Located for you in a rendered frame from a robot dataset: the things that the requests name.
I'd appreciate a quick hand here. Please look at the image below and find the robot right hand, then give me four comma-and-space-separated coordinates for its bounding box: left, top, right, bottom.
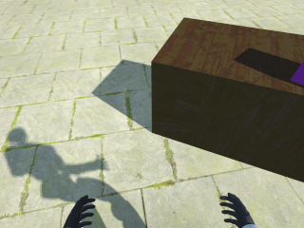
219, 192, 255, 228

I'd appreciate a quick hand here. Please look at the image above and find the carton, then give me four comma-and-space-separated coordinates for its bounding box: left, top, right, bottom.
291, 61, 304, 86

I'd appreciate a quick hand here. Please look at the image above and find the pedestal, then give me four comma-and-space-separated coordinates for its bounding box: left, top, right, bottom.
151, 17, 304, 182

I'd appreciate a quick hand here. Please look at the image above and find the robot left hand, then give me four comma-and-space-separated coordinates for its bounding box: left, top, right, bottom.
63, 195, 96, 228

